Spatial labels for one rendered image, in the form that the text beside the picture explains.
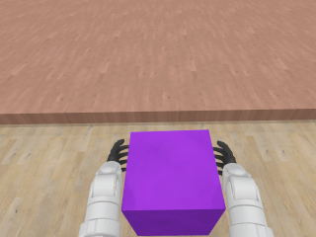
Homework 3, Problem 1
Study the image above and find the right robot hand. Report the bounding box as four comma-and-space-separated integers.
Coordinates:
212, 140, 237, 176

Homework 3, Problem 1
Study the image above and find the left robot forearm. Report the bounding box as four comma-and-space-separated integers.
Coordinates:
78, 161, 122, 237

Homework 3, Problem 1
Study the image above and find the carton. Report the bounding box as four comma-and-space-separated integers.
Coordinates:
121, 129, 226, 236

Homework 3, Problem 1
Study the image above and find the right robot forearm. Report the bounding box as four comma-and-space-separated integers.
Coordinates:
222, 163, 275, 237

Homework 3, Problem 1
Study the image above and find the left robot hand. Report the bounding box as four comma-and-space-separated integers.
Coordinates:
107, 139, 129, 172

